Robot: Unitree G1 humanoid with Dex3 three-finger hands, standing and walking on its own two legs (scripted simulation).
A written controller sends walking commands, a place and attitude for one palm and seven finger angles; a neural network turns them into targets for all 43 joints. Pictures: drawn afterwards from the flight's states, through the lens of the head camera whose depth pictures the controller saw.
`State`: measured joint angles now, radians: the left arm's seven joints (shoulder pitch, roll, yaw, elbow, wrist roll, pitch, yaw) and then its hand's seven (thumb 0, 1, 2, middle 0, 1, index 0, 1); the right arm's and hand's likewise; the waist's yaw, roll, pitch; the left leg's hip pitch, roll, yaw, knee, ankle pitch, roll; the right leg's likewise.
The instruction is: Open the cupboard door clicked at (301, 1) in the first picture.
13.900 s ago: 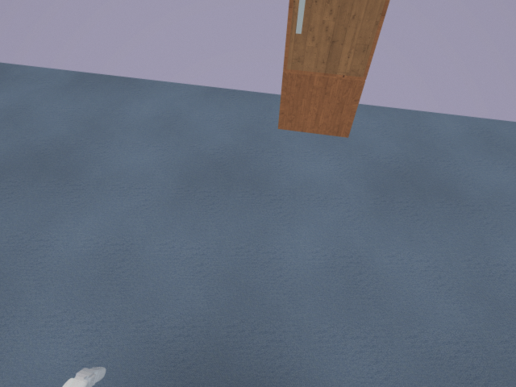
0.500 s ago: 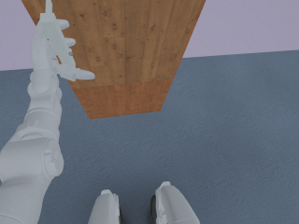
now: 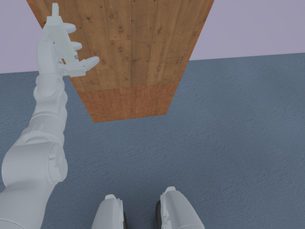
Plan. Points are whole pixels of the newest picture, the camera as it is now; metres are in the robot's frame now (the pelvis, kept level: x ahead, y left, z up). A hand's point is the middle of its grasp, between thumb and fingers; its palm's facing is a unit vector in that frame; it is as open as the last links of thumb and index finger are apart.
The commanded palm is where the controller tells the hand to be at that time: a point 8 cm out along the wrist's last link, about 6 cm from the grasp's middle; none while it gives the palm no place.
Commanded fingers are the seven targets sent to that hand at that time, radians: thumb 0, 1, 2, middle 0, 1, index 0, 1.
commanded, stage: close the thumb around the handle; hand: left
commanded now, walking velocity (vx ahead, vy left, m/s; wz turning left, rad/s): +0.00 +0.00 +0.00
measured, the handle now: (66, 42) +0.58 +0.17 +0.05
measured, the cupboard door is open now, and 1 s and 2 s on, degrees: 1 16 41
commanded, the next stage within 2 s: pull the door open along its arc in 0.34 s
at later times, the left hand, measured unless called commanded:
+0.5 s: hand (76, 56) +0.54 +0.15 +0.05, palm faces +0.07 -1.00 -0.02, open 6.1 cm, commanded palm +0.50 +0.18 +0.05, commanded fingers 0.00 0.90 0.90 -0.40 -1.35 -0.40 -1.35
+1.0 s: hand (88, 90) +0.44 +0.11 +0.06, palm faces +0.12 -0.99 +0.05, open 6.5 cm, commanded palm +0.38 +0.16 +0.05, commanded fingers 0.00 0.90 0.90 -0.40 -1.35 -0.40 -1.35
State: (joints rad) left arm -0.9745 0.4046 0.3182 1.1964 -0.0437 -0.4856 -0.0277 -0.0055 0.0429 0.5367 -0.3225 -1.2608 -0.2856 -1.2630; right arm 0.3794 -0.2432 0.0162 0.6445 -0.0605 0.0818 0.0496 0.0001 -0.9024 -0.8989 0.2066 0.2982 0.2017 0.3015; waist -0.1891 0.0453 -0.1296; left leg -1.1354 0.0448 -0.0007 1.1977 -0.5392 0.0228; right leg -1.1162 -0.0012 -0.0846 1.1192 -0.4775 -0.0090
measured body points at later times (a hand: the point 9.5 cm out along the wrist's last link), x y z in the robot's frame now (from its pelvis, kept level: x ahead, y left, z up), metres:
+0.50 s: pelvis -0.01 +0.00 +0.00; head +0.16 +0.02 +0.42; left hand +0.53 +0.20 +0.06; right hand -0.02 -0.26 -0.11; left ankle +0.00 +0.10 -0.64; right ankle +0.02 -0.12 -0.64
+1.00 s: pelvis +0.02 +0.00 +0.02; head +0.13 +0.00 +0.46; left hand +0.42 +0.17 +0.05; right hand +0.09 -0.26 -0.10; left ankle +0.00 +0.10 -0.64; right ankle +0.02 -0.12 -0.64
